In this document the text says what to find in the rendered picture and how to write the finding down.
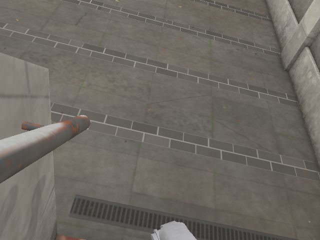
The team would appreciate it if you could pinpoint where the robot right thigh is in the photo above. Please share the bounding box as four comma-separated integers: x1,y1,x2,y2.
151,221,197,240

